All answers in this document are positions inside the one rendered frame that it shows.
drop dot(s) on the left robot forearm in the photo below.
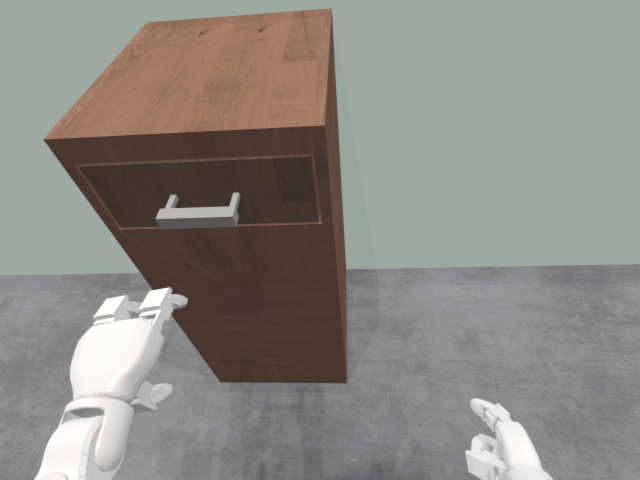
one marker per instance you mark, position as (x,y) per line
(90,441)

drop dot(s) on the left robot hand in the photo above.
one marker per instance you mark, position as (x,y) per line
(115,356)

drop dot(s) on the drawer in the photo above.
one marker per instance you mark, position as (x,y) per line
(273,189)

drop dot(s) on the right robot hand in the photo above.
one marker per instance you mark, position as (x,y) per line
(491,459)

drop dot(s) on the cabinet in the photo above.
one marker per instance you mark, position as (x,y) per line
(266,302)

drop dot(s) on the handle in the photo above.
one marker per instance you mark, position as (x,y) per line
(198,217)

